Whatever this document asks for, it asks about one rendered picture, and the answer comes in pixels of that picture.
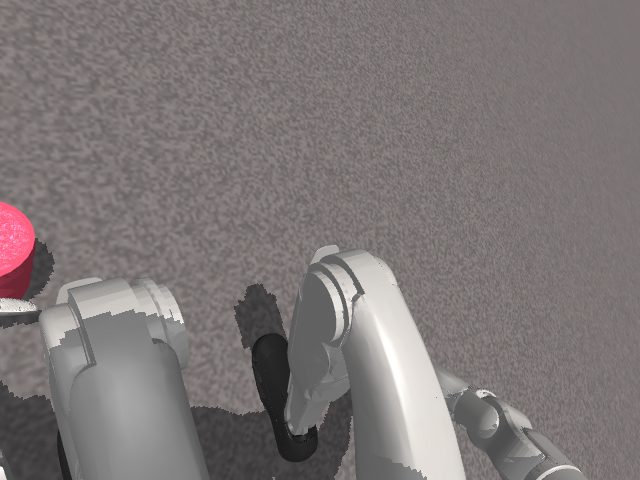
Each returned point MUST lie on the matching right robot foot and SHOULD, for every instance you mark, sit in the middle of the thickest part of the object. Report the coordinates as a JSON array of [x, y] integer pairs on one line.
[[271, 371]]

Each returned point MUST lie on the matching right robot hand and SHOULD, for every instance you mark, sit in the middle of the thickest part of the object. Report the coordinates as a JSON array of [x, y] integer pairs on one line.
[[453, 386]]

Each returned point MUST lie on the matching left robot hand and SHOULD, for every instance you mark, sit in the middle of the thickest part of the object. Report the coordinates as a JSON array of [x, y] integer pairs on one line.
[[11, 307]]

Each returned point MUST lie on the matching right robot arm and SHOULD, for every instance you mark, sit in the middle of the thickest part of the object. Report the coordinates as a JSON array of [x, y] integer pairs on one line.
[[505, 434]]

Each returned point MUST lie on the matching cup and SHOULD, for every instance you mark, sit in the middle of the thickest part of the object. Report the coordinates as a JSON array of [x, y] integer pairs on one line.
[[17, 250]]

